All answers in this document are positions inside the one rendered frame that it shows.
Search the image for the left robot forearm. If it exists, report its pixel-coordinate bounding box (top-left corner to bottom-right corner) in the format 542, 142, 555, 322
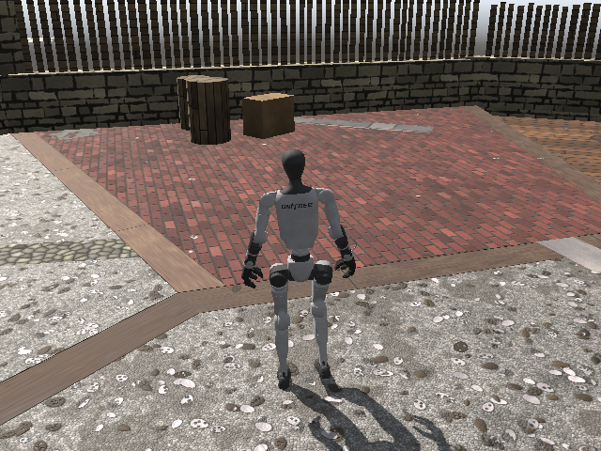
243, 230, 262, 269

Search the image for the robot right upper arm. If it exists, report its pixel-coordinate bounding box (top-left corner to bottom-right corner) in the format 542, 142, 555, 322
316, 188, 344, 240

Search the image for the robot left hand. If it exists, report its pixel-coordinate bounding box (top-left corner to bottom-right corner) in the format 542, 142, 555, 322
241, 265, 263, 288

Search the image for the robot right thigh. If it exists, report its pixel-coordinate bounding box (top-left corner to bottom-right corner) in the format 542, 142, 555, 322
310, 260, 332, 318

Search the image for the right robot forearm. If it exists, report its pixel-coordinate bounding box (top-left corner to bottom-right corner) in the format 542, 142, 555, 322
334, 225, 353, 261

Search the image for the robot right hand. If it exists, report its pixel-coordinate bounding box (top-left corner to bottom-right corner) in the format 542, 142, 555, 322
334, 257, 356, 278

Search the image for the robot left upper arm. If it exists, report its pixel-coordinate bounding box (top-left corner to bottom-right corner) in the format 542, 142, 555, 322
253, 191, 276, 244

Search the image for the robot left shin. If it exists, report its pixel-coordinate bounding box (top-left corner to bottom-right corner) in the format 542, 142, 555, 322
274, 315, 288, 377

